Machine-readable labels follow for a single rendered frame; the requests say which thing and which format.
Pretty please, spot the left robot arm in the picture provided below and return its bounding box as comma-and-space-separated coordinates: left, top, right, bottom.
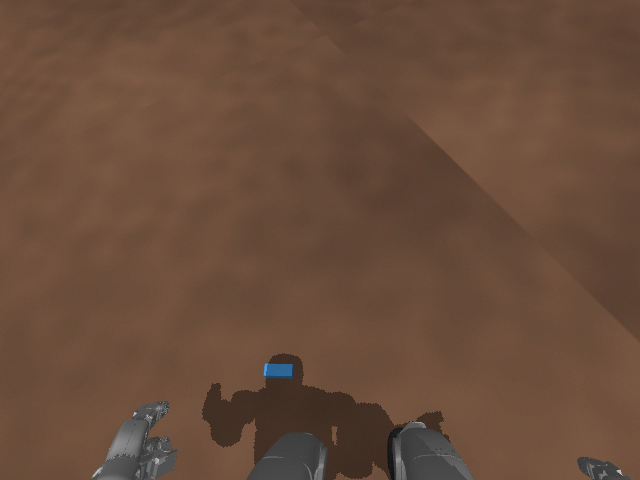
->
90, 457, 141, 480

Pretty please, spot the left robot hand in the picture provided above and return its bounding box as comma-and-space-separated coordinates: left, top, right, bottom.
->
105, 401, 178, 480

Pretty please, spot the small box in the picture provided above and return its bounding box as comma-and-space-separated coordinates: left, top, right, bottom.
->
264, 364, 294, 378

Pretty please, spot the right robot hand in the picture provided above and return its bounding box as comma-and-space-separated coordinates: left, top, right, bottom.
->
577, 457, 633, 480

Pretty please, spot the right robot foot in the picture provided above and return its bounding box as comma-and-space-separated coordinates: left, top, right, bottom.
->
387, 427, 403, 480

